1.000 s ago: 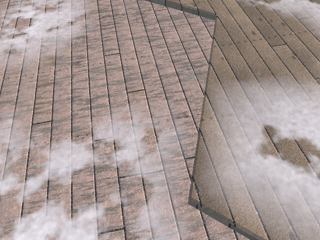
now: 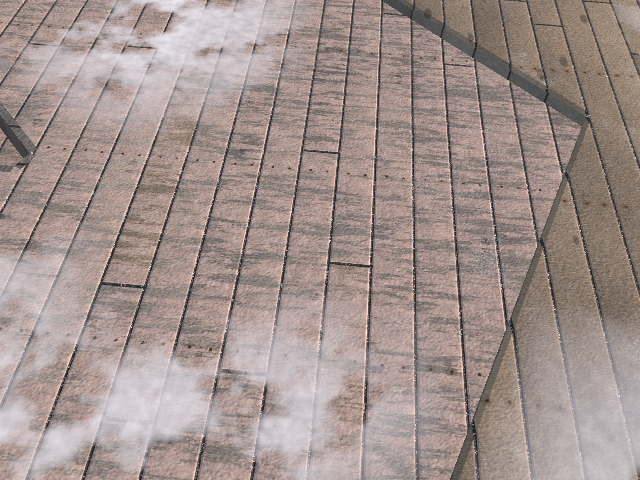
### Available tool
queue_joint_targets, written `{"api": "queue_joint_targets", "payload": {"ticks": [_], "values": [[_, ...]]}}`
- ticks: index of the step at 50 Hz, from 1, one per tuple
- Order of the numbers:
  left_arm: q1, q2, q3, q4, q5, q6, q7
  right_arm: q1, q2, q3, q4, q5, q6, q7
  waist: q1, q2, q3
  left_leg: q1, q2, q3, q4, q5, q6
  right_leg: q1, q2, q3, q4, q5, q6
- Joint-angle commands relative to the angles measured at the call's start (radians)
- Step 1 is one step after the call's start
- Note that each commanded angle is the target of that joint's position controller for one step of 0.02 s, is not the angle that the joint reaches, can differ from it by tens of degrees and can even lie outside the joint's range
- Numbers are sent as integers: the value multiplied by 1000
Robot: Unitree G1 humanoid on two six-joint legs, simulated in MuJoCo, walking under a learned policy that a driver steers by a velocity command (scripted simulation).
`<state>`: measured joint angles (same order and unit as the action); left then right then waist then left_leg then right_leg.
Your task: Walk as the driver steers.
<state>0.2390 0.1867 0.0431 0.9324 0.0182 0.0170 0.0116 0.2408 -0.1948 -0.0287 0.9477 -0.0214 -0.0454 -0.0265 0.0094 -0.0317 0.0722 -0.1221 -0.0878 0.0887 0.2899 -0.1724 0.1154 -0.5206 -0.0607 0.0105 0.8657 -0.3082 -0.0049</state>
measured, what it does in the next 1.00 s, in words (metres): steps on the spot, turning right: left foot 0.03 m lower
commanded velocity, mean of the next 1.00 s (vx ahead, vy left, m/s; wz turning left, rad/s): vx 0.02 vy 0.00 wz -0.29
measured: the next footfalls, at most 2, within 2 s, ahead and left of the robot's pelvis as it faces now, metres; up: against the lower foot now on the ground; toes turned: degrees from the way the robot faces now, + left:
left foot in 0.72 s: +0.02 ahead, +0.03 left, +0.00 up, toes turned -13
right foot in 1.02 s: -0.07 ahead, -0.17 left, +0.00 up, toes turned -16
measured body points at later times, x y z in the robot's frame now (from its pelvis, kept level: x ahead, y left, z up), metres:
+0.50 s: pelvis +0.01 -0.06 +0.00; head +0.05 -0.09 +0.45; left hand +0.19 +0.16 -0.11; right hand +0.08 -0.35 -0.13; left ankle +0.00 +0.07 -0.67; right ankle +0.07 -0.13 -0.73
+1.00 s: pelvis -0.03 -0.04 -0.01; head -0.02 -0.04 +0.44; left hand +0.12 +0.17 -0.15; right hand -0.04 -0.29 -0.14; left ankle -0.02 +0.04 -0.75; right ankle -0.10 -0.16 -0.74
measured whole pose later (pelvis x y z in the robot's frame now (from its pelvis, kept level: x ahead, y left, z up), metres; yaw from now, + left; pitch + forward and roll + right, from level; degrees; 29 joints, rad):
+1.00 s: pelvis -0.03 -0.04 -0.01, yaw -19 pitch -1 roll +0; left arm 0.24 0.22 0.05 0.91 0.01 0.05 0.02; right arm 0.25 -0.18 -0.01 0.91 -0.03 -0.01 -0.03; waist -0.01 -0.03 0.01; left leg -0.17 -0.02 0.11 0.44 -0.26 0.05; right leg -0.20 -0.01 0.05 0.56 -0.34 0.01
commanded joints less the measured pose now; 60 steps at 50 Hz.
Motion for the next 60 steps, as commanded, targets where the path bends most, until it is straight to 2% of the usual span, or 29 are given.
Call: {"api": "queue_joint_targets", "payload": {"ticks": [1, 8, 13, 15, 16, 17, 18, 19, 20, 21, 22, 23, 26, 32, 34, 35, 36, 37, 38, 39, 41, 44, 47, 48, 50, 52, 53, 54, 60], "values": [[-34, 80, 19, -75, 1, -2, 2, 106, -151, -32, -18, 3, 9, -21, -42, 89, -96, 153, 323, -93, 12, 651, 86, -8, 12, -26, -37, 21, -7], [-33, 65, 30, -106, 3, 20, -10, 39, -167, -42, -48, -2, 27, -28, -17, 91, -63, 48, 374, -57, 28, 457, 108, 68, 28, -72, -69, -9, -42], [-40, 69, 42, -138, -6, 27, -20, -21, -185, -48, -72, -3, 40, -22, 2, 97, -78, 0, 376, -4, 99, 300, 44, 159, 56, -94, -163, 30, -76], [2, 71, 49, -132, -9, 21, -17, -51, -191, -49, -87, 2, 50, -15, 32, 47, -112, -58, 345, 42, 206, 197, -14, 288, 87, -101, -269, 178, -100], [51, 99, 60, -119, -10, 16, -11, -59, -181, -47, -96, 4, 55, -6, 59, -30, -145, -125, 288, 81, 331, 92, -66, 397, 77, -36, -363, 289, -136], [133, 188, 86, -117, 6, 10, 0, -114, -143, -36, -144, 7, 60, 8, 112, -193, -188, -296, 169, 112, 573, -291, -134, 535, -119, 271, -507, 401, -220], [152, 203, 81, -126, 5, 3, 7, -136, -100, -21, -155, -9, 67, 20, 81, -78, -204, -365, 139, -58, 730, -479, -150, 573, -203, 409, -527, 519, -226], [48, 262, 91, -183, 22, 7, 24, -75, -74, -9, -171, 7, 70, 25, 47, -143, -268, -446, 93, -101, 824, -460, -164, 545, -258, 570, -617, 300, -336], [-57, 225, 84, -211, 18, 20, 32, -94, -139, -23, -145, 6, 71, 21, 20, -1, -191, -463, 139, -135, 860, -358, -164, 470, -216, 513, -659, 25, -316], [-116, 195, 73, -220, 8, 22, 34, -107, -157, -30, -150, 9, 68, 17, -3, -33, -146, -428, 156, -142, 833, -288, -167, 383, -167, 441, -633, 77, -298], [-153, 149, 58, -219, 7, 24, 26, -92, -170, -34, -129, 6, 68, 11, -20, -18, -145, -380, 158, -126, 801, -242, -177, 364, -93, 326, -603, 165, -256], [-146, 141, 56, -216, 1, 23, 24, -68, -169, -38, -117, -2, 75, 9, -21, -19, -161, -333, 139, -104, 790, -211, -182, 342, -48, 245, -580, 219, -229], [-131, 154, 56, -215, 17, 23, 20, -21, -132, -31, -104, 9, 96, 17, -20, -33, -194, -257, 98, -62, 688, -224, -183, 328, -14, 192, -564, 217, -199], [-163, 163, 56, -215, 40, 48, 7, 79, -143, -35, -95, 26, 117, 4, -35, -105, -176, -59, 78, -10, 396, -301, -120, 228, -45, 260, -612, -11, -174], [-186, 150, 53, -213, 32, 61, 16, 198, -111, -30, -47, 28, 115, 1, -77, -48, -154, 65, 76, 41, 166, -184, -81, 171, -5, 233, -553, -72, -133], [-182, 131, 50, -204, 25, 68, 22, 247, -69, -19, -14, 21, 108, -5, -91, 45, -119, 113, 89, 38, 10, -133, -72, 118, 68, 171, -401, -144, -103], [-136, 84, 44, -188, 8, 68, 25, 181, -61, -6, -34, 1, 95, -9, -39, 162, -89, 129, 242, -215, -20, -328, -49, -46, 185, 79, -132, -187, -64], [-119, 108, 48, -215, -11, 53, 26, 19, -183, -21, -105, -12, 82, -12, 32, 188, -2, -120, 445, -513, -165, -527, 51, -104, 238, 81, -62, -169, -20], [-137, 143, 50, -221, -5, 37, 27, -82, -246, -40, -135, -22, 70, -16, 56, 231, 67, -349, 529, -600, -282, -628, 142, -29, 164, 117, 103, -84, -7], [-124, 185, 61, -192, -1, 25, 15, -184, -181, -19, -158, -22, 52, -17, 102, 118, 85, -437, 462, -491, -266, -453, 123, 68, 150, 163, 229, 12, -2], [-31, 192, 70, -135, 16, 26, -4, -231, -149, -10, -180, -20, 32, -14, 113, 84, 9, -351, 353, -290, -176, -202, 85, 106, 152, 118, 332, 20, 7], [-51, 108, 42, -109, 12, 29, -7, -48, -108, 0, -115, -4, 21, -13, 17, 88, -21, -94, 278, -174, -85, -29, 76, 67, 110, 83, 134, -14, 27], [-105, 60, 10, -110, 1, 27, 7, 77, -118, 0, -58, -10, 28, -14, -61, 163, -42, 60, 277, -172, -8, 86, 65, 150, 77, 4, -216, -150, 30], [-98, 70, 9, -102, -7, 25, 15, 97, -137, -7, -47, -12, 34, -13, -71, 184, -43, 79, 284, -185, 22, 152, 66, 182, 86, -19, -313, -178, 23], [-11, 87, 6, -59, -15, 9, 30, 111, -156, -21, -27, -4, 40, -7, -30, 153, -47, 44, 284, -181, 79, 346, 13, 346, 61, 0, -595, 135, 8], [69, 175, 16, -23, 0, -14, 39, 138, -130, -25, -41, 1, 24, 7, -71, 43, -107, -41, 229, -141, 87, 275, -55, 513, -79, 150, -511, 510, -19], [20, 130, 2, -1, -21, -17, 31, 120, -63, -8, -22, 13, 22, 10, -79, -72, -85, 2, 187, -107, -4, 124, -72, 411, -67, 135, -481, 457, -49], [20, 95, -5, -9, -15, -24, 22, 69, -111, -17, -11, 6, 26, 8, -37, -13, -49, 27, 181, -102, 29, 116, -77, 376, -46, 126, -503, 385, -42], [57, 95, -20, 54, -10, -37, 32, 50, -77, -13, 44, 3, 47, 8, -35, -2, -26, 54, 191, -93, 36, 103, -91, 340, -34, 126, -551, 291, -43]]}}
Velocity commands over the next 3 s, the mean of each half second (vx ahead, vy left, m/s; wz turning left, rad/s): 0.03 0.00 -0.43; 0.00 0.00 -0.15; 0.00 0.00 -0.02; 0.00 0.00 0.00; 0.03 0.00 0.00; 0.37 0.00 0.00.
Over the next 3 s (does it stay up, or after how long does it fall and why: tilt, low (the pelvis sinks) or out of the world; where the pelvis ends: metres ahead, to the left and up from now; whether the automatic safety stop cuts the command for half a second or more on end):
stays up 0.15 -0.07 -0.01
